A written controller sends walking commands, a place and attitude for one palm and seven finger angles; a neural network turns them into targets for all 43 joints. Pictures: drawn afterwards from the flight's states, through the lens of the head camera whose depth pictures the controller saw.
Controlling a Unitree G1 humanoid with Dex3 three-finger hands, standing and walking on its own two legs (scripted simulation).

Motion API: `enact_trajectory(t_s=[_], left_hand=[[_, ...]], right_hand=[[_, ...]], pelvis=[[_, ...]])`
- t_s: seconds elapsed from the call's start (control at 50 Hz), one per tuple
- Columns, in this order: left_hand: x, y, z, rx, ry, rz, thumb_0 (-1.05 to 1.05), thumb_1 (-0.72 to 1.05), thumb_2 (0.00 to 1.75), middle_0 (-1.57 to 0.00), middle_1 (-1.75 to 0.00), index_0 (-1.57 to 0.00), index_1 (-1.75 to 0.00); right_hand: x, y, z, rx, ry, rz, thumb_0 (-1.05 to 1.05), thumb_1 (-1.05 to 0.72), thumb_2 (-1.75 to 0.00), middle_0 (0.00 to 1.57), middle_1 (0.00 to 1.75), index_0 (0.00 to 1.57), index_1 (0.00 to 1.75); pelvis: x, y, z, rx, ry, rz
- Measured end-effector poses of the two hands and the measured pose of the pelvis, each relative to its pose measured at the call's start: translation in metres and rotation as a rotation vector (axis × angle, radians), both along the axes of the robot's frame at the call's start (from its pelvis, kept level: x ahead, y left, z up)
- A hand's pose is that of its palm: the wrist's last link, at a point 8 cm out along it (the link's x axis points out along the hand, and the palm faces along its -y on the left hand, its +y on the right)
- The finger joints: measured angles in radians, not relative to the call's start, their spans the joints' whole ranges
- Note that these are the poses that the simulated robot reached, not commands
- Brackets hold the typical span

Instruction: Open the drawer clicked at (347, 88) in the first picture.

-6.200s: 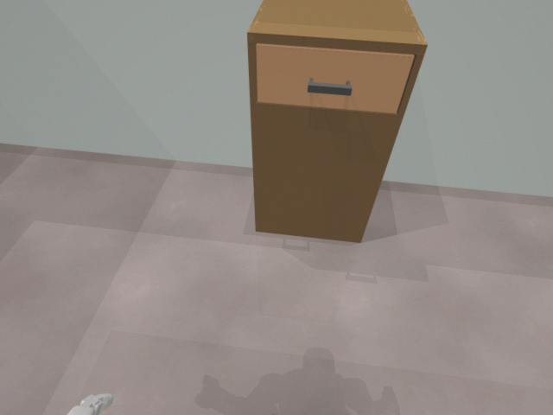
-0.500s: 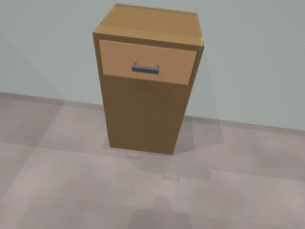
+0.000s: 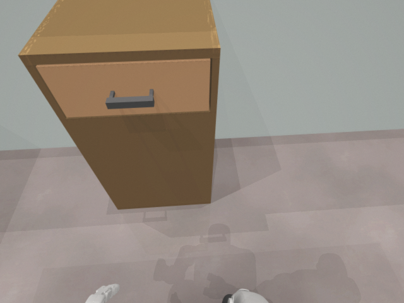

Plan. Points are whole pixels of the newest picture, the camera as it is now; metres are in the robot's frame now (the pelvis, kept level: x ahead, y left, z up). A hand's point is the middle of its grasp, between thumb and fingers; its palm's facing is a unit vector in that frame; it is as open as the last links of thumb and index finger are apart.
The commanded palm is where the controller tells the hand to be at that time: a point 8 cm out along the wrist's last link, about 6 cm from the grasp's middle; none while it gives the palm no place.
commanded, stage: take the last steps up to it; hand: left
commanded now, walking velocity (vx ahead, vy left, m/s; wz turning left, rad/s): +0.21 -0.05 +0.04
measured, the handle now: (131, 97) +0.63 +0.19 +0.02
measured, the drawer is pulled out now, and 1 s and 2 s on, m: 0.00 0.00 0.00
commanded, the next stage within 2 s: come to a stop and stand still in 0.14 s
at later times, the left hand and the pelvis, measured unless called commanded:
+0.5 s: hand out of the picture +0.12 +0.15 -0.17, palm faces +0.09 -0.99 -0.14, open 7.3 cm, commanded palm none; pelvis +0.13 -0.01 +0.02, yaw +0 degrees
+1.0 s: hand out of the picture +0.11 +0.10 -0.12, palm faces +0.06 -0.96 -0.28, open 7.3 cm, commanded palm none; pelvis +0.08 -0.09 +0.03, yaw +0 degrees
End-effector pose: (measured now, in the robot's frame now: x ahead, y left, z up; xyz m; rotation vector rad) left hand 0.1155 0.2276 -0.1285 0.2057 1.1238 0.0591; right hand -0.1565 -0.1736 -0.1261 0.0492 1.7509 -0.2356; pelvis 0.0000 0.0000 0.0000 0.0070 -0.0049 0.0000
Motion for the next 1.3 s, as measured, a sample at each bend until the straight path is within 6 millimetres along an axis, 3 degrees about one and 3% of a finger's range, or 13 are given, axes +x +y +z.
enact_trajectory(t_s=[0.06,0.12,0.16,0.24,0.3,0.38,0.46,0.56,0.64,0.78,0.98,1.12,1.3], left_hand=[[0.018,-0.016,0.003,-0.003,-0.026,0.025,0.00,0.91,0.89,-0.20,-0.29,-0.20,-0.30],[0.017,-0.025,0.009,-0.007,0.008,0.069,0.00,0.92,0.89,-0.20,-0.29,-0.20,-0.30],[0.018,-0.020,0.016,0.019,0.013,0.106,-0.02,0.95,0.89,-0.21,-0.30,-0.20,-0.30],[0.016,-0.015,0.019,0.033,0.070,0.113,-0.02,0.96,0.89,-0.20,-0.30,-0.20,-0.30],[0.011,-0.017,0.014,0.013,0.122,0.130,-0.02,0.94,0.89,-0.20,-0.30,-0.20,-0.30],[0.004,-0.021,-0.002,-0.032,0.196,0.163,-0.01,0.93,0.89,-0.20,-0.29,-0.20,-0.30],[0.002,-0.026,-0.010,-0.057,0.252,0.193,0.00,0.92,0.89,-0.20,-0.29,-0.20,-0.30],[0.000,-0.025,-0.002,-0.034,0.297,0.180,0.00,0.91,0.89,-0.20,-0.30,-0.20,-0.30],[0.002,-0.019,0.008,0.031,0.283,0.166,0.00,0.91,0.89,-0.20,-0.30,-0.20,-0.30],[0.000,-0.032,0.015,0.132,0.171,0.148,0.00,0.91,0.89,-0.20,-0.29,-0.20,-0.30],[-0.015,-0.080,0.041,0.086,0.148,0.143,0.01,0.92,0.89,-0.21,-0.30,-0.20,-0.30],[-0.037,-0.075,0.042,0.081,0.161,0.199,0.01,0.93,0.89,-0.21,-0.30,-0.20,-0.30],[-0.091,-0.048,0.024,0.033,0.291,0.243,0.00,0.91,0.89,-0.21,-0.30,-0.20,-0.30]], right_hand=[[0.042,-0.024,-0.007,-0.008,-0.029,0.022,0.01,-0.90,-0.90,0.20,0.30,0.20,0.30],[0.108,-0.049,-0.008,-0.042,-0.146,0.069,0.01,-0.91,-0.90,0.20,0.30,0.20,0.30],[0.157,-0.062,-0.006,-0.065,-0.242,0.105,0.01,-0.91,-0.90,0.20,0.30,0.20,0.30],[0.246,-0.076,0.002,-0.099,-0.417,0.158,0.01,-0.91,-0.90,0.19,0.30,0.19,0.30],[0.301,-0.077,0.009,-0.118,-0.505,0.195,0.01,-0.92,-0.90,0.19,0.30,0.19,0.30],[0.354,-0.066,0.013,-0.133,-0.574,0.248,0.00,-0.92,-0.90,0.19,0.30,0.19,0.30],[0.380,-0.047,0.017,-0.118,-0.583,0.276,0.00,-0.92,-0.90,0.19,0.30,0.19,0.30],[0.383,-0.040,0.012,-0.090,-0.571,0.257,0.00,-0.91,-0.90,0.20,0.30,0.20,0.30],[0.370,-0.059,0.005,-0.093,-0.563,0.222,-0.01,-0.92,-0.90,0.20,0.30,0.20,0.30],[0.323,-0.117,-0.019,-0.081,-0.514,0.177,0.00,-0.91,-0.90,0.20,0.30,0.20,0.30],[0.252,-0.159,-0.003,-0.071,-0.381,0.168,0.01,-0.91,-0.90,0.20,0.30,0.20,0.30],[0.226,-0.159,0.001,-0.068,-0.273,0.226,0.01,-0.91,-0.90,0.19,0.30,0.19,0.30],[0.264,-0.113,0.008,-0.081,-0.401,0.271,0.01,-0.91,-0.90,0.19,0.30,0.19,0.30]], pelvis=[[0.019,-0.011,0.001,-0.009,-0.017,0.009],[0.038,-0.017,0.011,-0.012,-0.019,0.012],[0.051,-0.020,0.017,-0.019,-0.014,0.018],[0.075,-0.021,0.023,-0.028,-0.004,0.025],[0.093,-0.019,0.023,-0.038,-0.003,0.024],[0.116,-0.010,0.017,-0.058,-0.015,0.014],[0.130,-0.007,0.018,-0.020,-0.022,0.004],[0.124,-0.010,0.020,-0.005,-0.011,-0.009],[0.110,-0.021,0.020,-0.003,-0.004,-0.021],[0.087,-0.060,0.006,0.023,-0.024,-0.020],[0.077,-0.084,0.031,0.054,-0.006,-0.006],[0.069,-0.081,0.034,0.052,0.013,0.027],[0.062,-0.048,0.030,0.023,0.006,0.026]])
